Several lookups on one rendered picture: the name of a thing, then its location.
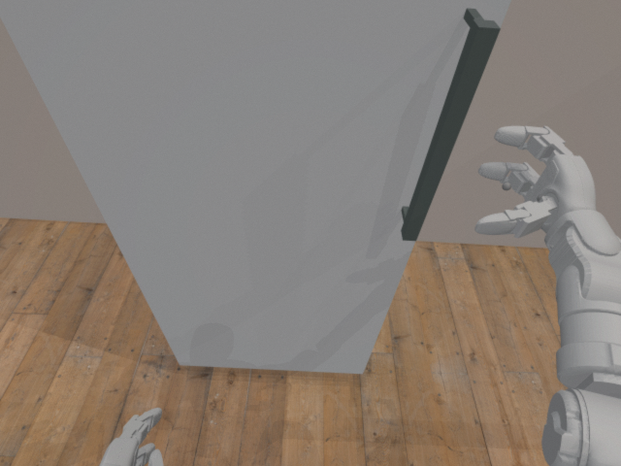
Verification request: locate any fridge door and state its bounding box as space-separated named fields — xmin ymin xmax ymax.
xmin=0 ymin=0 xmax=510 ymax=374

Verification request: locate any right robot hand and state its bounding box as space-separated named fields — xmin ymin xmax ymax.
xmin=474 ymin=126 xmax=597 ymax=239

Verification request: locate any handle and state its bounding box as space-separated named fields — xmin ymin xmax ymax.
xmin=401 ymin=8 xmax=501 ymax=241

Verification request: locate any robot right upper arm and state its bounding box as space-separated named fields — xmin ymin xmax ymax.
xmin=541 ymin=388 xmax=621 ymax=466

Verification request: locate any right robot forearm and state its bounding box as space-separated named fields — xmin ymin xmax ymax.
xmin=544 ymin=210 xmax=621 ymax=399

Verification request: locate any left robot hand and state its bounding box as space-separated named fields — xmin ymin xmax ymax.
xmin=99 ymin=408 xmax=164 ymax=466

